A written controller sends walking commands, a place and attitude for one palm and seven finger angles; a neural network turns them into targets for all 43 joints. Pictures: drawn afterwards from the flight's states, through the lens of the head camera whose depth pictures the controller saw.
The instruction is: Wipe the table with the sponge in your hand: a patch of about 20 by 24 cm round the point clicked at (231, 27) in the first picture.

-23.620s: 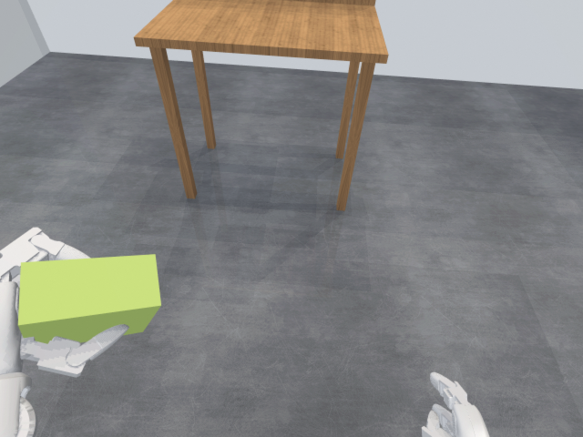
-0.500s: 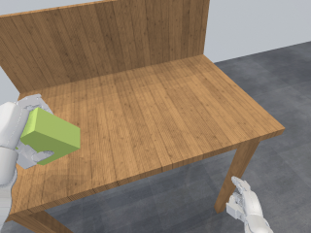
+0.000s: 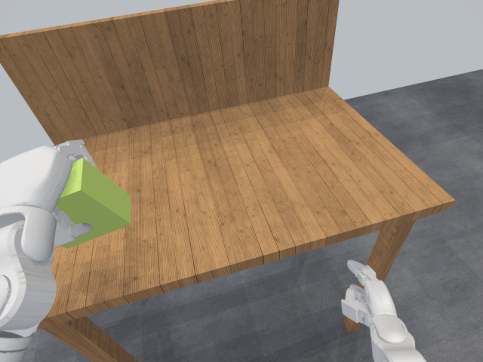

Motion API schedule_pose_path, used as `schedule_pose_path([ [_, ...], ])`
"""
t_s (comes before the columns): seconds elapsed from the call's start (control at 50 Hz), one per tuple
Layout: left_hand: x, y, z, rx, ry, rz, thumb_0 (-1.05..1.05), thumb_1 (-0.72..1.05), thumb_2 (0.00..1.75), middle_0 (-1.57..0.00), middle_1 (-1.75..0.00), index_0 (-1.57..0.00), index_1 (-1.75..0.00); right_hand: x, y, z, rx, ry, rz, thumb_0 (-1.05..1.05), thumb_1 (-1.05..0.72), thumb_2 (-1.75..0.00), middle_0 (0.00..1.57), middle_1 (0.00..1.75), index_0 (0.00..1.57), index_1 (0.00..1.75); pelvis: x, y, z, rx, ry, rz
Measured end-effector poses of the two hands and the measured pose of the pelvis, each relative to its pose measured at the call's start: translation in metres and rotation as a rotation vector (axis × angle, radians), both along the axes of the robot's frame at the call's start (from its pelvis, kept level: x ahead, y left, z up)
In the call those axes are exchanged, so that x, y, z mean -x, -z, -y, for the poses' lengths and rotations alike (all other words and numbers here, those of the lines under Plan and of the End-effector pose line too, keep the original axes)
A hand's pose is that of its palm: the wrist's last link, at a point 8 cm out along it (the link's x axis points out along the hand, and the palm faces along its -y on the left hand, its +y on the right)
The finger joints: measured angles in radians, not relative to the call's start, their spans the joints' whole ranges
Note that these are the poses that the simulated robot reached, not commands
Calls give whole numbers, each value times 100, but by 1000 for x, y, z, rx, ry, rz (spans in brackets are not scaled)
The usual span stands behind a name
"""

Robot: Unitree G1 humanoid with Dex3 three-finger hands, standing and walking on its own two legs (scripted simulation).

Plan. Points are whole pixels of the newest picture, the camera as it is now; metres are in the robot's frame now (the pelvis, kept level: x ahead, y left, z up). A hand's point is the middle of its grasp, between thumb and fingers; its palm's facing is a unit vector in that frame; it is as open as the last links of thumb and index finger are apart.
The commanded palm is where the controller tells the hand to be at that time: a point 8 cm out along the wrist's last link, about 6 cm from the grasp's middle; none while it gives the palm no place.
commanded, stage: turn the palm down, sponge in hand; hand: left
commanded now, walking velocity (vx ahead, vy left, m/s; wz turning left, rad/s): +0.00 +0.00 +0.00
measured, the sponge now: (83, 211) +0.25 +0.29 +0.16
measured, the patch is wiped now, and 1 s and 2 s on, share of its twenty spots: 0.00 0.00 0.00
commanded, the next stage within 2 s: move the sponge above the wiping area in 0.48 s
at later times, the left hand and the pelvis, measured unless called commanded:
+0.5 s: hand (85, 204) +0.24 +0.27 +0.19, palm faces +0.22 -0.09 -0.97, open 9.7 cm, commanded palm +0.19 +0.26 +0.26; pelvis +0.00 -0.02 +0.00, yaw +0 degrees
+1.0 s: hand (88, 211) +0.24 +0.27 +0.18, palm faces +0.19 -0.09 -0.98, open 9.7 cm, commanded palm +0.20 +0.26 +0.25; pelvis +0.01 -0.02 +0.00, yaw +0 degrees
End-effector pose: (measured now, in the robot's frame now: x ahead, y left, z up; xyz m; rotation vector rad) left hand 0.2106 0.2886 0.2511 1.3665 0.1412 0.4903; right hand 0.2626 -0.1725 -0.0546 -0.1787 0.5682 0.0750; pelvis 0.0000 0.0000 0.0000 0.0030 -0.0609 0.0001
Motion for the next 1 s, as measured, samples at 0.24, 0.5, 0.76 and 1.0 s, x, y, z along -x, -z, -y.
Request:
schedule_pose_path([
  [0.24, 3, 13, 15, -32, 9, -37, 0, -46, 104, -78, -136, -77, -136, 1, -1, 14, 4, 1, 20, 1, -90, -90, 20, 30, 20, 29, 3, 1, 12, -2, 3, 14],
  [0.5, -1, 11, 25, -37, 17, -33, 0, -46, 104, -78, -136, -77, -136, 1, -1, 29, 0, 27, 33, 1, -90, -90, 20, 30, 20, 29, 1, 1, 18, -6, 6, 17],
  [0.76, -5, 13, 29, -37, 16, -43, 0, -46, 104, -78, -136, -77, -136, 1, 3, 31, -15, 31, 18, 1, -90, -90, 20, 30, 20, 29, -4, 1, 19, -9, 9, 10],
  [1.0, -1, 23, 23, -35, 4, -64, 0, -46, 104, -78, -136, -77, -136, -1, 2, 29, -5, 25, 14, 1, -90, -90, 20, 30, 20, 29, -5, 0, 17, -7, 8, 14],
])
